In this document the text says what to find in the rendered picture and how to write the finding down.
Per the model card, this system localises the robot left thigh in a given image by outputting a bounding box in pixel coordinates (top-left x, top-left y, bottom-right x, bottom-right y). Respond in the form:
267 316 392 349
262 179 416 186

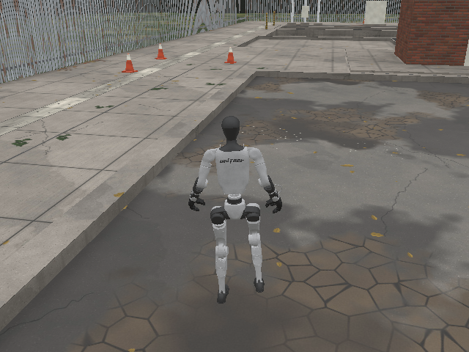
210 206 229 259

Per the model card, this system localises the right robot upper arm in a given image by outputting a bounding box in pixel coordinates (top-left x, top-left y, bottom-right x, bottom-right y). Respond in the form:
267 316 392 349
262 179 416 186
247 147 270 188

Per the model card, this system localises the right robot hand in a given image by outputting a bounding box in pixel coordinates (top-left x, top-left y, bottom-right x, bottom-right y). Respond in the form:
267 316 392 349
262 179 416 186
265 197 282 213

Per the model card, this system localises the left robot forearm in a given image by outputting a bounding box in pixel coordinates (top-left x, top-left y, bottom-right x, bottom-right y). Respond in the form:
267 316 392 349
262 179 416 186
190 177 203 202

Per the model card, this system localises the right robot forearm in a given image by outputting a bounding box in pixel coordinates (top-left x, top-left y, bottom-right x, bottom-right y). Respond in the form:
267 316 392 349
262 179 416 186
264 175 280 202

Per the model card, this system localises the right robot foot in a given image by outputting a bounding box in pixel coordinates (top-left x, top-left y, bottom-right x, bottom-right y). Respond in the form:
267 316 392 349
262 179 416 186
254 278 265 293

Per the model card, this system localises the left robot upper arm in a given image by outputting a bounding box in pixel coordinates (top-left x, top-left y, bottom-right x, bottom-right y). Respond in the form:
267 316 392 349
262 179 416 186
196 148 217 188

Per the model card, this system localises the left robot hand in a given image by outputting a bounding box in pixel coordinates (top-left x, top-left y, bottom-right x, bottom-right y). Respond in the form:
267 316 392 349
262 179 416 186
188 198 205 211

